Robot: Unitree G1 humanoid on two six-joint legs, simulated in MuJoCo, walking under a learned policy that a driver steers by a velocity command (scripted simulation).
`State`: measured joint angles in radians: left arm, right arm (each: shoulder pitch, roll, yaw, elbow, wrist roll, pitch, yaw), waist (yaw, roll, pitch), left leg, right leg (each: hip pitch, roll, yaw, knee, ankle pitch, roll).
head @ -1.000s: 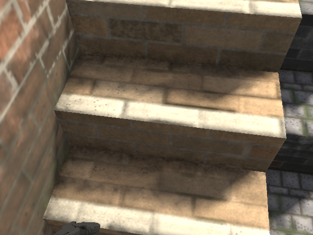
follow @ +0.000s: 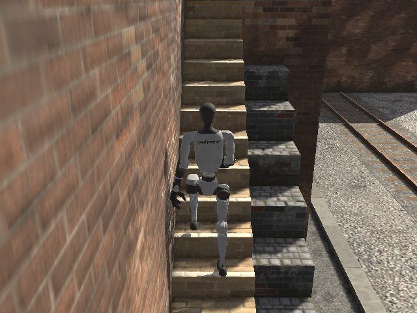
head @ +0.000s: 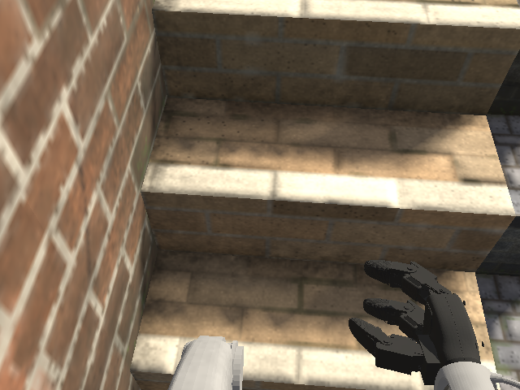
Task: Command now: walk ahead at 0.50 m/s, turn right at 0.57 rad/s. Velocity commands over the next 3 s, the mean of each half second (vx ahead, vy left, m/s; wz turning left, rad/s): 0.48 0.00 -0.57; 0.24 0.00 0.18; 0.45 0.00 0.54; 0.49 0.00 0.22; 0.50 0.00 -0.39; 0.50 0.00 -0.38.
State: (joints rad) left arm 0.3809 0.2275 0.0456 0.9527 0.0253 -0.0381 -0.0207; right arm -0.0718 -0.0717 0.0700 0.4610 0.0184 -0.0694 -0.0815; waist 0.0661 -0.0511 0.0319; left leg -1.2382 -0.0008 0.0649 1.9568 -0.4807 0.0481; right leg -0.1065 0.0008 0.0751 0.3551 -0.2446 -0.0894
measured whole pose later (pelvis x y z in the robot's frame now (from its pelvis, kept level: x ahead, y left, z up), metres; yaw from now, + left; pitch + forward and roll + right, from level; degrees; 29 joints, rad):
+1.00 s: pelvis +0.21 -0.09 +0.18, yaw -6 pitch +1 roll -2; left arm 0.28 0.17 0.02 0.75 0.02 -0.05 -0.02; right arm 0.33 -0.18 -0.05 0.88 0.02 0.00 -0.06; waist -0.01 -0.03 -0.08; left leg -0.24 -0.06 -0.13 0.54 -0.32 0.06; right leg -0.27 -0.02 -0.08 0.57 -0.31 -0.07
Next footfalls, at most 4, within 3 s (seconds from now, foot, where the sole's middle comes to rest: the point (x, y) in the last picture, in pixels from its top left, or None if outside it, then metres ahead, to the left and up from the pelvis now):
0.04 left None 0.13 0.13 -0.59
0.50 right None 0.21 -0.25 -0.60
0.84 left None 0.23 0.00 -0.60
1.54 right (436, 353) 0.42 -0.26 -0.40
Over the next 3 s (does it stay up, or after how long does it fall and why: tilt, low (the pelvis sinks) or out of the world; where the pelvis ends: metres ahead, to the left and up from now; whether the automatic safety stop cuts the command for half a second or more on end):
stays up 0.83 -0.12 0.70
